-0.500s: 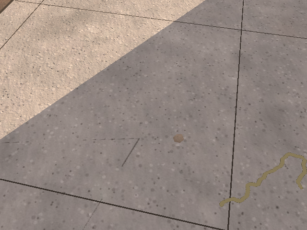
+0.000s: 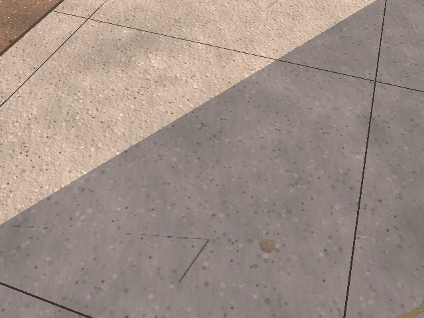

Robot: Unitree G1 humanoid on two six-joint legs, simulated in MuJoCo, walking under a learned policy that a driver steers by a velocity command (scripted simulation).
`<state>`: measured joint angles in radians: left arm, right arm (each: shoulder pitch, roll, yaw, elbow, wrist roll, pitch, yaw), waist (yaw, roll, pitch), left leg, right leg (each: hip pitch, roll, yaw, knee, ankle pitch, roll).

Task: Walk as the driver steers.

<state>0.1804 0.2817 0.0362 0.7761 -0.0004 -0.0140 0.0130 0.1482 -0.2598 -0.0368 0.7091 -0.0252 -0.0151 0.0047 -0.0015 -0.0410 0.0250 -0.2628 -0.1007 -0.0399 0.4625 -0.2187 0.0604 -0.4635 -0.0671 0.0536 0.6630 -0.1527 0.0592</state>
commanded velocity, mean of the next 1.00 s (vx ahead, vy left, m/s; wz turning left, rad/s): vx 0.02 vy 0.00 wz -0.44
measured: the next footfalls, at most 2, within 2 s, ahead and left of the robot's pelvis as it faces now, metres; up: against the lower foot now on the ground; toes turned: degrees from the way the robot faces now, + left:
right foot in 0.02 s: +0.10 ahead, -0.15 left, +0.00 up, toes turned -1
left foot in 0.36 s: +0.07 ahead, +0.10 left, +0.00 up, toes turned -15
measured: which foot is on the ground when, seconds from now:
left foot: down 0.00-0.06, up 0.08-0.34, down 0.36-0.82, up 0.84-1.00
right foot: up 0.00-0.00, down 0.02-0.36, up 0.38-0.78, down 0.80-1.00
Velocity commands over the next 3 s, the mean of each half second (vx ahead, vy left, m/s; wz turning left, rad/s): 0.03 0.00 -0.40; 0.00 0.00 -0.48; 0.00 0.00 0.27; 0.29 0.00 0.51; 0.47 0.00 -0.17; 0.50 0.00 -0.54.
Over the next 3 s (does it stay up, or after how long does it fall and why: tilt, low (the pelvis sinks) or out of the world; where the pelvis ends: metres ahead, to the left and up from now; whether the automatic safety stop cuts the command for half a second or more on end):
stays up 0.65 -0.08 0.00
